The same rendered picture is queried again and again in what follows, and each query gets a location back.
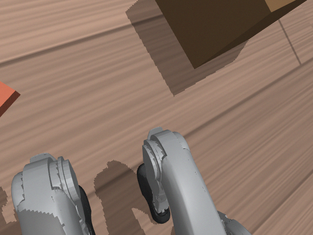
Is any right robot foot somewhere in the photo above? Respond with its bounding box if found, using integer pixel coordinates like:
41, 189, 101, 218
137, 163, 170, 224

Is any left robot foot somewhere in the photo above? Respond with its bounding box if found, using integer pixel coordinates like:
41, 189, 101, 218
79, 186, 96, 235

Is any right robot hand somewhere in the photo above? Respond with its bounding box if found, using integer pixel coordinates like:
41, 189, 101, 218
217, 211, 252, 235

